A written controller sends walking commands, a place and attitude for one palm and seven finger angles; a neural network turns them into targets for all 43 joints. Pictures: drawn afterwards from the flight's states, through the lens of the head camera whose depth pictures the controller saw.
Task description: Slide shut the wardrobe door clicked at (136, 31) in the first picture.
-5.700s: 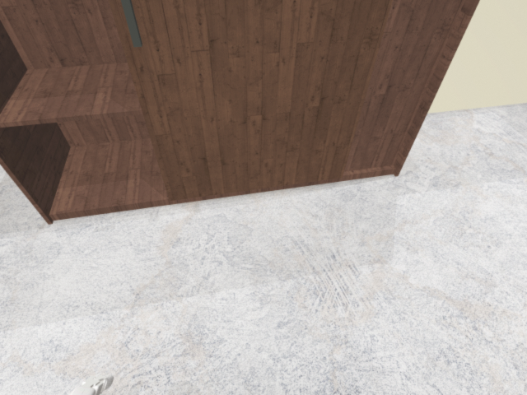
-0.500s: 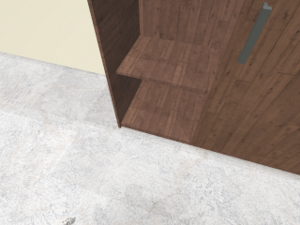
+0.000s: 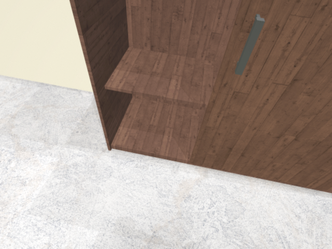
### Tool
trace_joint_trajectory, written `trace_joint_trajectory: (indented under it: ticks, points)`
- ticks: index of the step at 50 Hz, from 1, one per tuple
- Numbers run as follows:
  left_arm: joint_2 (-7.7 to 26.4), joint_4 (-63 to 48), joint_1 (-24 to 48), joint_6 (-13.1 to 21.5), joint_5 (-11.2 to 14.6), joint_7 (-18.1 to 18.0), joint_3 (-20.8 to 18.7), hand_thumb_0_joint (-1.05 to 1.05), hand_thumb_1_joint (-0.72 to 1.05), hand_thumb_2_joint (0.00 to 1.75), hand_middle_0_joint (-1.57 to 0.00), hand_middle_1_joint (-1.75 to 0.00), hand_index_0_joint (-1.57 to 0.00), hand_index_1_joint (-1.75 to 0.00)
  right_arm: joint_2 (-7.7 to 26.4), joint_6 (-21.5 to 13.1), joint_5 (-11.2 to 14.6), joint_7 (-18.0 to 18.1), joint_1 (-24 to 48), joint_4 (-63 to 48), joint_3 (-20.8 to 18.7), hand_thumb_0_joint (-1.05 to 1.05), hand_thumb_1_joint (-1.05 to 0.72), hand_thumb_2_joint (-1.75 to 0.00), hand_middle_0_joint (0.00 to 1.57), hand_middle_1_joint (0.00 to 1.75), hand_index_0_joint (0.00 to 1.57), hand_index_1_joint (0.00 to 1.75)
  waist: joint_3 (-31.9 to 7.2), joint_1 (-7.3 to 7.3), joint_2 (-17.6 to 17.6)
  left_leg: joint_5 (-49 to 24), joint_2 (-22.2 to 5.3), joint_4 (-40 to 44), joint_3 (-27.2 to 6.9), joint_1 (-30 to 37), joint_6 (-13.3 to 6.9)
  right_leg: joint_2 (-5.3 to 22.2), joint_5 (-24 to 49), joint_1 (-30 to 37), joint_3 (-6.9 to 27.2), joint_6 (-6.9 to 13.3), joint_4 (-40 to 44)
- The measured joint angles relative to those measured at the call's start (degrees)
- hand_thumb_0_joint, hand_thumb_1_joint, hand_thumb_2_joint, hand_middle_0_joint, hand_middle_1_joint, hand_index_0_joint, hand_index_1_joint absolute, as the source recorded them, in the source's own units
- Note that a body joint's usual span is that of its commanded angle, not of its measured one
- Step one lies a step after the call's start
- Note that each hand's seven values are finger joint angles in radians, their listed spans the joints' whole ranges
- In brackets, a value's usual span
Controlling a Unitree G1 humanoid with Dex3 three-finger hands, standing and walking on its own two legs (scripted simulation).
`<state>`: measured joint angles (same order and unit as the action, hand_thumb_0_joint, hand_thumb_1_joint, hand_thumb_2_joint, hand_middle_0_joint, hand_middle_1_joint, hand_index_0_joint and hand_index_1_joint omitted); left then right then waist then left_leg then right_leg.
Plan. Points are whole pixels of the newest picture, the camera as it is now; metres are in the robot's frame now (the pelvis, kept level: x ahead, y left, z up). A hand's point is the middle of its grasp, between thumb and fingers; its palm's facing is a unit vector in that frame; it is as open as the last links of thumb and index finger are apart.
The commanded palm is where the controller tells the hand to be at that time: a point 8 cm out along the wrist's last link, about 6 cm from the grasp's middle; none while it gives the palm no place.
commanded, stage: take the last steps up to it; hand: right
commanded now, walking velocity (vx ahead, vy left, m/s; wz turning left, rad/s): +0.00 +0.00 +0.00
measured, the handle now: (247, 45) +0.72 -0.21 +0.15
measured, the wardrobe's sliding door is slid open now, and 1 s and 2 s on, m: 0.56 0.56 0.56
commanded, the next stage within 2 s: come to a stop and stand still in 1.00 s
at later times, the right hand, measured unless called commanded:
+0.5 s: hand out of the picture -0.08 -0.19 -0.17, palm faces +0.19 +0.97 -0.17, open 7.4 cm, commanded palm none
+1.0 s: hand (226, 203) +0.30 -0.18 -0.16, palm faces +0.05 +0.97 -0.23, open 7.4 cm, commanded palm none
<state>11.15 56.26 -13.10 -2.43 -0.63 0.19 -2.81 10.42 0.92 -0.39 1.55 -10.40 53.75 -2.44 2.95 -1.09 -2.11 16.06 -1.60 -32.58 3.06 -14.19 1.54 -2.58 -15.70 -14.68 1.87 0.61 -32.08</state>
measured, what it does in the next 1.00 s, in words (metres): walks ahead: right foot, then left foot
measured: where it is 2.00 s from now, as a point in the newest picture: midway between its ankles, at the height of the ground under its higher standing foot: (156, 246)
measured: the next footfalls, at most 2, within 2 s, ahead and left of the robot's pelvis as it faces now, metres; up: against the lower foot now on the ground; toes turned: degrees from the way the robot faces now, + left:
right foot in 0.46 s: +0.06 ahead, -0.15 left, +0.00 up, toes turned -11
left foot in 0.90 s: +0.29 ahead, +0.12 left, +0.00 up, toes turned +2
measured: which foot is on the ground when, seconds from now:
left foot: down 0.00-0.46, up 0.48-0.88, down 0.90-1.00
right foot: down 0.00-0.00, up 0.02-0.44, down 0.46-0.92, up 0.94-1.00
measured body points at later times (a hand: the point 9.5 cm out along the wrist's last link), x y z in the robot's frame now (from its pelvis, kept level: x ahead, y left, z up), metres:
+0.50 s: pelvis +0.03 -0.03 +0.00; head +0.03 -0.05 +0.45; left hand +0.11 +0.20 -0.14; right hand -0.09 -0.24 -0.16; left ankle +0.01 +0.09 -0.72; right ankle +0.02 -0.14 -0.73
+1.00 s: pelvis +0.19 +0.01 -0.01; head +0.22 +0.03 +0.44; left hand +0.11 +0.22 -0.17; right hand +0.30 -0.23 -0.14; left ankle +0.27 +0.09 -0.73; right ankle +0.07 -0.13 -0.65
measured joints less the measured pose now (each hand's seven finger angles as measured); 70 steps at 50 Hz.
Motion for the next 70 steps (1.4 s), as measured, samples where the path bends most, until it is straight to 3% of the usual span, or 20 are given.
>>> trace_joint_trajectory:
  ticks: [3, 6, 9, 15, 22, 23, 26, 28, 31, 36, 41, 45, 47, 49, 52, 58, 62, 64, 65, 70]
  points:
    - [0.7, 0.9, -0.7, -1.3, 0.0, 0.0, -0.9, 0.01, 0.9, 0.9, -0.2, -0.3, -0.2, -0.3, -1.6, -0.8, -0.3, -0.1, -0.7, -0.1, 0.7, 0.0, -0.91, -0.9, 0.2, 0.3, 0.2, 0.3, -0.3, -0.23, -1.1, 1.0, -0.1, 0.2, 1.8, 0.8, -3.5, -0.1, -9.8, -4.7, 0.5, -0.8, -13.6]
    - [1.4, 1.9, -1.3, -1.6, -0.5, 0.4, -1.4, 0.01, 0.91, 0.9, -0.2, -0.3, -0.2, -0.3, -2.6, -1.2, -0.4, -0.2, -2.1, 0.7, 0.7, 0.0, -0.91, -0.9, 0.2, 0.3, 0.2, 0.3, -0.8, 0.07, -1.4, -0.4, -0.2, 3.7, 2.9, 2.9, -4.0, 1.4, -7.7, -8.2, -0.3, -1.4, -25.5]
    - [1.5, 2.6, -2.3, -1.1, -1.0, 0.9, -1.7, 0.01, 0.91, 0.9, -0.19, -0.3, -0.2, -0.3, -2.7, -2.0, -0.5, 0.0, -4.2, 1.9, 0.1, 0.0, -0.92, -0.9, 0.2, 0.3, 0.2, 0.3, -1.9, 0.37, -0.9, -1.9, -0.3, 7.1, 3.8, 4.7, -4.0, 3.8, -4.4, -8.9, -1.4, -2.0, -28.1]
    - [1.1, 4.0, -2.8, -0.3, -1.1, 1.3, -1.6, 0.01, 0.91, 0.9, -0.19, -0.3, -0.19, -0.3, -1.7, -3.2, -1.1, -0.6, -9.4, 5.5, 0.0, 0.0, -0.92, -0.9, 0.2, 0.3, 0.2, 0.3, -3.3, 2.17, 0.6, -3.3, -0.8, 11.3, 4.6, 6.9, -3.6, 6.9, -4.2, -6.0, -3.8, -2.1, -17.5]
    - [-0.5, 3.5, -0.6, 2.2, -0.6, 1.1, -0.4, 0.01, 0.91, 0.9, -0.19, -0.3, -0.19, -0.3, -0.9, -2.2, -0.9, -1.0, -15.2, 11.0, -0.4, 0.0, -0.91, -0.9, 0.2, 0.3, 0.2, 0.3, -3.4, 4.12, 2.3, -0.6, -1.2, 8.7, 4.7, 7.0, -1.6, 6.5, -3.0, 0.8, -7.6, -1.1, 0.3]
    - [-0.6, 3.2, -0.5, 3.0, -0.6, 0.8, -0.2, 0.01, 0.91, 0.9, -0.19, -0.3, -0.19, -0.3, -1.1, -1.9, -0.7, -1.1, -16.1, 11.6, -0.5, 0.0, -0.91, -0.9, 0.2, 0.3, 0.2, 0.3, -3.5, 3.98, 1.9, 1.2, -1.0, 6.0, 4.7, 6.0, -1.3, 6.6, -2.2, 2.1, -7.6, -0.6, 3.3]
    - [-2.3, 2.9, -0.4, 4.5, -0.7, -0.2, -0.1, 0.01, 0.92, 0.9, -0.19, -0.3, -0.2, -0.3, -0.9, 0.0, -0.8, -1.4, -16.3, 13.4, -0.5, 0.01, -0.91, -0.9, 0.2, 0.3, 0.2, 0.3, -2.8, 3.19, 3.6, 8.8, -1.7, -9.7, 2.4, -0.3, -1.8, 5.7, -1.2, 3.0, -9.0, 0.3, 1.8]
    - [-2.4, 2.8, -1.7, 4.9, -0.7, -0.9, -0.1, 0.0, 0.93, 0.9, -0.2, -0.3, -0.2, -0.3, -0.9, 0.5, -1.1, -1.9, -15.3, 13.5, -0.7, 0.01, -0.91, -0.9, 0.2, 0.3, 0.2, 0.3, -2.7, 2.42, 3.8, 7.5, -2.0, -19.7, 1.7, -5.4, -1.9, 5.3, -1.3, 5.1, -9.5, 0.5, 4.0]
    - [-2.8, 4.0, -4.3, 5.4, -0.5, -1.3, 0.3, 0.0, 0.94, 0.9, -0.2, -0.3, -0.2, -0.3, -0.6, -0.1, -1.2, -2.4, -12.5, 12.2, -1.0, 0.01, -0.91, -0.9, 0.2, 0.3, 0.2, 0.3, -2.3, 2.03, 4.0, 1.8, -3.1, -25.9, 1.3, -11.3, -1.1, 4.5, 0.2, 8.8, -9.8, 0.5, 9.0]
    - [-4.0, 6.8, -8.6, 5.5, -0.3, -1.4, 0.8, 0.0, 0.92, 0.9, -0.2, -0.3, -0.2, -0.3, -0.3, -0.6, -1.0, -2.5, -6.8, 9.1, -1.3, 0.01, -0.91, -0.9, 0.19, 0.3, 0.2, 0.3, -1.5, 1.57, 4.0, -3.6, -4.8, -23.6, 0.8, -16.7, 0.2, 3.6, 0.3, 13.7, -10.4, 0.2, 14.0]
    - [-4.9, 8.7, -11.3, 5.2, -0.8, -1.2, 0.6, 0.01, 0.91, 0.9, -0.2, -0.3, -0.2, -0.3, -0.1, -0.8, -0.6, -2.6, -0.7, 6.8, -1.5, 0.01, -0.91, -0.9, 0.19, 0.3, 0.19, 0.3, 0.1, -0.64, 3.0, -4.1, -4.8, -11.2, 2.2, -15.6, -0.3, 4.4, -2.8, 16.9, -11.0, -1.5, 13.8]
    - [-4.8, 9.9, -13.2, 4.6, -0.9, -1.0, 0.4, 0.01, 0.91, 0.9, -0.2, -0.3, -0.2, -0.3, 0.2, -2.4, -0.7, -2.8, 2.6, 4.9, -1.5, 0.0, -0.91, -0.9, 0.19, 0.3, 0.19, 0.3, 1.0, -2.05, 1.6, -5.0, -2.6, -1.6, 4.0, -9.9, -2.2, 6.7, -9.1, 17.0, -10.9, -3.5, 6.9]
    - [-4.6, 10.6, -12.6, 3.8, -0.3, -0.7, 0.4, 0.01, 0.91, 0.9, -0.2, -0.3, -0.2, -0.3, 0.1, -4.2, -0.7, -2.4, 3.9, 4.2, -1.5, 0.0, -0.91, -0.9, 0.19, 0.3, 0.2, 0.3, 2.0, -1.74, 0.8, -6.6, -1.7, -3.7, 5.0, -9.8, -4.6, 8.1, -13.4, 11.1, -8.7, -1.7, -8.5]
    - [-4.0, 10.5, -10.9, 2.9, 0.1, -0.5, 0.2, 0.01, 0.91, 0.9, -0.2, -0.3, -0.2, -0.3, -0.5, -4.8, -0.3, -2.0, 4.1, 3.8, -1.2, 0.0, -0.91, -0.9, 0.19, 0.3, 0.2, 0.3, 2.4, -1.44, 0.2, -3.9, -1.0, -4.5, 5.7, -8.5, -5.7, 7.4, -13.6, 3.2, -4.9, 0.0, -25.7]
    - [-2.6, 9.0, -7.7, 2.5, -0.4, -0.5, -0.3, 0.01, 0.91, 0.9, -0.2, -0.3, -0.2, -0.3, -1.9, -4.3, -0.3, -1.2, 2.7, 4.5, -0.6, 0.0, -0.91, -0.9, 0.19, 0.3, 0.2, 0.3, 1.4, -1.19, -0.6, -4.3, 0.4, 0.7, 6.5, -4.5, -5.5, 7.7, -7.1, -6.0, -4.0, 0.6, -35.7]
    - [-1.7, 5.0, -2.2, 2.8, -0.7, -0.6, -0.3, 0.01, 0.91, 0.9, -0.19, -0.3, -0.19, -0.3, -1.7, -4.2, -0.4, 0.0, -1.1, 6.6, -0.6, -0.01, -0.95, -0.9, 0.2, 0.3, 0.2, 0.3, -1.3, -0.58, -0.2, -6.1, 2.3, 9.8, 7.3, 1.7, -6.1, 8.5, -1.9, -12.2, -5.1, -1.2, -23.5]
    - [-0.9, 4.4, 1.0, 2.7, -0.1, -1.4, 0.4, 0.01, 0.93, 0.9, -0.19, -0.3, -0.19, -0.3, -2.2, -3.2, -0.5, 0.0, -2.9, 8.2, 0.4, -0.01, -0.94, -0.9, 0.2, 0.3, 0.2, 0.3, -1.4, 1.23, -0.1, -4.9, 3.1, 10.2, 6.6, 3.9, -5.6, 7.4, -0.8, -8.5, -5.0, -2.2, -9.8]
    - [-0.9, 4.2, 2.1, 2.6, 0.1, -1.4, 0.8, 0.01, 0.93, 0.9, -0.19, -0.3, -0.19, -0.3, -2.5, -2.5, -0.3, 0.1, -3.8, 8.9, 0.7, 0.0, -0.93, -0.9, 0.2, 0.3, 0.2, 0.3, -1.2, 1.79, -0.1, -3.2, 3.4, 8.3, 6.4, 4.2, -5.1, 6.8, 3.1, -5.1, -4.8, -2.3, -2.7]
    - [-0.9, 4.1, 2.4, 2.6, 0.1, -1.4, 0.9, 0.01, 0.93, 0.9, -0.19, -0.3, -0.19, -0.3, -2.6, -2.0, -0.2, 0.2, -4.2, 9.1, 0.7, 0.0, -0.93, -0.9, 0.2, 0.3, 0.2, 0.3, -1.1, 1.95, -0.3, -2.0, 3.6, 6.8, 6.5, 4.1, -4.8, 6.9, 6.4, -3.3, -4.7, -1.8, 0.4]
    - [-3.0, 3.3, 4.5, 1.9, 0.2, -1.9, 1.7, 0.01, 0.93, 0.9, -0.19, -0.3, -0.19, -0.3, -1.6, 0.3, 0.1, 0.6, -4.2, 8.5, 0.6, 0.0, -0.92, -0.9, 0.2, 0.3, 0.2, 0.3, 0.7, 3.44, 4.0, 1.7, 0.7, 1.7, 4.3, 2.6, -2.6, 4.2, 3.8, -1.0, -6.6, 0.4, 2.7]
